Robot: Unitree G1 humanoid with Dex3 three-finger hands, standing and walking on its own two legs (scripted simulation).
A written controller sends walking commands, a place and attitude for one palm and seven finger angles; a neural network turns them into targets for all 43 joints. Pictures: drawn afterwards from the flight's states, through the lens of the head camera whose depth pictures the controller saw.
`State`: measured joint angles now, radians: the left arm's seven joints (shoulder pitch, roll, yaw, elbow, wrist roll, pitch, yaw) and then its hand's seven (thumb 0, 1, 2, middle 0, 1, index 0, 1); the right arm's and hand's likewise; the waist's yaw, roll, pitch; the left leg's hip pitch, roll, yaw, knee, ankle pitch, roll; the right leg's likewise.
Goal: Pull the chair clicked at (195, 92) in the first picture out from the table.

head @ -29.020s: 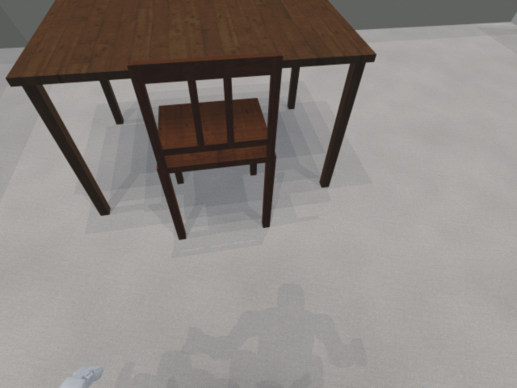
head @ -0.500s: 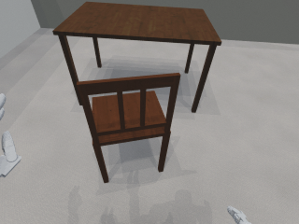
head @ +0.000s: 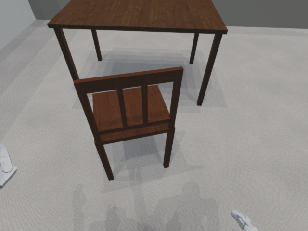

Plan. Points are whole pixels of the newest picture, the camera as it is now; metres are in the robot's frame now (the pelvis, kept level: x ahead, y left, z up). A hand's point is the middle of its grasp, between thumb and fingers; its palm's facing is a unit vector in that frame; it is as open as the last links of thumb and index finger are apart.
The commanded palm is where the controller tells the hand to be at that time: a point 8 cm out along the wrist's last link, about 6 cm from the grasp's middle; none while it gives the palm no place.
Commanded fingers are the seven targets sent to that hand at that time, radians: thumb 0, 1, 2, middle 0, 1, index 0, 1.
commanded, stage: stop stepping back and stand still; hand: left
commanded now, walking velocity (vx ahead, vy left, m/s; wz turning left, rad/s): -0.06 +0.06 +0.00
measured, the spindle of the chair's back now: (122, 108) +0.61 +0.17 -0.11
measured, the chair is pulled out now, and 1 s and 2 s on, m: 0.51 0.51 0.51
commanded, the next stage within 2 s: let the arm hang, fingers relaxed in 0.42 s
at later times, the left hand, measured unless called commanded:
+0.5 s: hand (10, 173) +0.19 +0.28 +0.15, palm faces +0.38 -0.78 -0.49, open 7.4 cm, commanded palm none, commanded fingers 0.00 0.90 0.90 -0.20 -0.30 -0.20 -0.30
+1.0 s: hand out of the picture -0.03 +0.19 -0.17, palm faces +0.05 -0.98 -0.21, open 7.1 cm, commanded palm none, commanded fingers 0.00 0.90 0.90 -0.20 -0.30 -0.20 -0.30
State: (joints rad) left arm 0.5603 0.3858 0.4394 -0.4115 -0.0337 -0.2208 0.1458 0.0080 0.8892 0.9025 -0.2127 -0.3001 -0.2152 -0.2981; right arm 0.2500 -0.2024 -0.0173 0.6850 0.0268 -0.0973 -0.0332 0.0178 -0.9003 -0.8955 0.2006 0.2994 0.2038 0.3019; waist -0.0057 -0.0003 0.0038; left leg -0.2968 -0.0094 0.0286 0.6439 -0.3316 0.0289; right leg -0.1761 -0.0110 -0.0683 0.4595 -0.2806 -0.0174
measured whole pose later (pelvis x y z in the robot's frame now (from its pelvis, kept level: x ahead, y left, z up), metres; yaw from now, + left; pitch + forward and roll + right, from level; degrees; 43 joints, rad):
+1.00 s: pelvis -0.02 +0.00 +0.00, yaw +3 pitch -1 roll -1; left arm 0.32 0.21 0.00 0.96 0.01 0.04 0.02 -0.02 0.97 0.90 -0.21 -0.30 -0.21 -0.30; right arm 0.34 -0.17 0.00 0.97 -0.02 0.03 -0.02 0.01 -0.90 -0.90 0.20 0.30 0.20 0.30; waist 0.00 0.00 0.08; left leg -0.28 -0.01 -0.03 0.50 -0.20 0.02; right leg -0.18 -0.02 -0.12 0.46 -0.25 -0.01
